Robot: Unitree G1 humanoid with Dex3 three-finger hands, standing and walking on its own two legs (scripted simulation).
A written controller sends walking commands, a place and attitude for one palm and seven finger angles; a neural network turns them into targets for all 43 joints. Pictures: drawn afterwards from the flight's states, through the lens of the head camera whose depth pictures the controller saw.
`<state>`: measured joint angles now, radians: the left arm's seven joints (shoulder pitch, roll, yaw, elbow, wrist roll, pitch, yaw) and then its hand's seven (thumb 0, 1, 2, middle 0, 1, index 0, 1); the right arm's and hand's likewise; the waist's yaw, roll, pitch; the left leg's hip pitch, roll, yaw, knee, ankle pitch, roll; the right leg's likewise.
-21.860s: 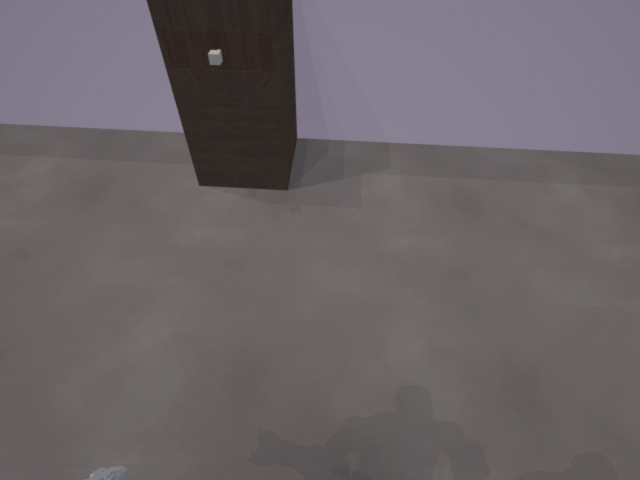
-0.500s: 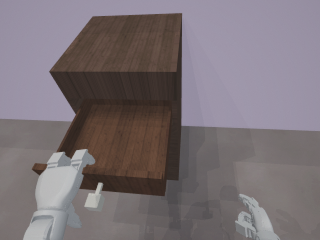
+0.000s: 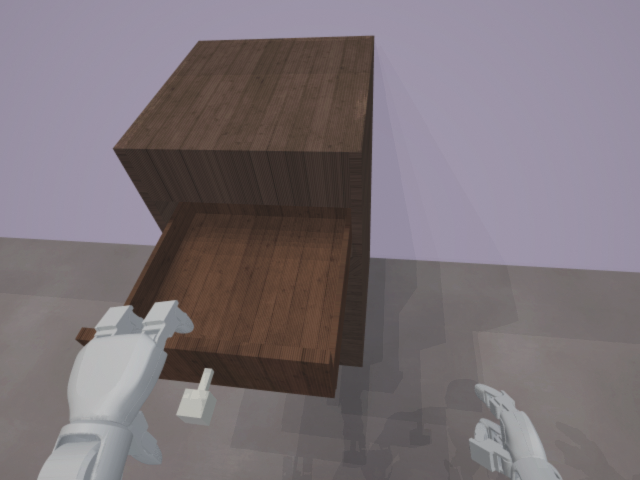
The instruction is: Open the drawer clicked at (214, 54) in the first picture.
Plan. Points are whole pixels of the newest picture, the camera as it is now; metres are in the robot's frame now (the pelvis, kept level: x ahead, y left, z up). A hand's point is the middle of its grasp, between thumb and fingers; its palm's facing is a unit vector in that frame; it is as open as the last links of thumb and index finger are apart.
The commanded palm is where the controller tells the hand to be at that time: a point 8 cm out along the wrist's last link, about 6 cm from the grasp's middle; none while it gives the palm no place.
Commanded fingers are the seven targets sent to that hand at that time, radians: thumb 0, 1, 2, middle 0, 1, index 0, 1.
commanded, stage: draw the hand back to the body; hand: left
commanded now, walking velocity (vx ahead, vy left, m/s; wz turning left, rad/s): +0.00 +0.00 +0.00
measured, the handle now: (201, 394) +0.24 +0.24 -0.10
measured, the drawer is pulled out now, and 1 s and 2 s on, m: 0.30 0.30 0.30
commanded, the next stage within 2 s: step back with the hand held close in 1.54 s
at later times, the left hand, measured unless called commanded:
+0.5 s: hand (111, 375) +0.19 +0.25 +0.09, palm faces +0.05 -0.07 -1.00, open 13.8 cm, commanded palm +0.16 +0.26 +0.14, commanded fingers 0.00 -0.50 0.30 -0.30 -1.20 -0.30 -1.20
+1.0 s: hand (105, 329) +0.21 +0.24 +0.16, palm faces +0.35 -0.84 -0.42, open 11.6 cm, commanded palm +0.15 +0.28 +0.17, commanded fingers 0.00 0.34 0.66 -0.24 -0.66 -0.24 -0.66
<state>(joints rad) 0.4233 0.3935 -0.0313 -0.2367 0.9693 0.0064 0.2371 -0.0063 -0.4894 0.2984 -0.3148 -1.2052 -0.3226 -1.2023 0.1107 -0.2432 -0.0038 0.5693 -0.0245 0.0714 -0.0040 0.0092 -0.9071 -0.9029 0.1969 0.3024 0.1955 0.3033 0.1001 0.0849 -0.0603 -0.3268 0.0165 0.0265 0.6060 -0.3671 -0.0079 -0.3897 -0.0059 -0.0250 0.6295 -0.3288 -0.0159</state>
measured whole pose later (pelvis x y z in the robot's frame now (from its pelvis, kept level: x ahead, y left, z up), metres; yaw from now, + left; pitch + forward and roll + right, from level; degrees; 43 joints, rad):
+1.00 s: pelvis +0.02 +0.01 +0.02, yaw +1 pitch -1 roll -1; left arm 0.53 0.31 0.24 -0.48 -0.02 -0.10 0.11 -0.01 0.01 0.52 -0.27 -0.88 -0.28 -0.88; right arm 0.18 -0.20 0.03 0.61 -0.01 -0.16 -0.08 0.01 -0.90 -0.90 0.20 0.30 0.20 0.30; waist 0.05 0.06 0.02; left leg -0.09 0.02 0.00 0.42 -0.31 0.00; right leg -0.12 0.00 -0.05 0.40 -0.26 0.00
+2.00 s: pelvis -0.01 +0.02 +0.01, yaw +1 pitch +3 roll -1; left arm 0.66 0.40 0.36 -0.60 -0.04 -0.18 0.10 0.01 0.89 0.90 -0.21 -0.31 -0.22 -0.30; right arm 0.14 -0.23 -0.02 0.54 0.01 -0.03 -0.09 0.01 -0.91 -0.90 0.20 0.30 0.20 0.30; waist -0.01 0.03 0.05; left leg -0.25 -0.01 0.01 0.47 -0.27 0.02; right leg -0.28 -0.03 -0.05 0.44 -0.21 0.01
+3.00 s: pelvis -0.15 -0.02 +0.02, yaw +1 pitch +5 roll +2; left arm 0.67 0.41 0.38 -0.66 -0.04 -0.21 0.12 0.01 0.89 0.90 -0.21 -0.31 -0.22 -0.30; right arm 0.08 -0.18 0.02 0.58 0.02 -0.07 -0.08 0.01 -0.90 -0.90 0.20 0.30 0.20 0.30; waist -0.03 -0.07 0.04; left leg -0.45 -0.03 0.03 0.80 -0.46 -0.01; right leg -0.26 -0.03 -0.03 0.43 -0.26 -0.03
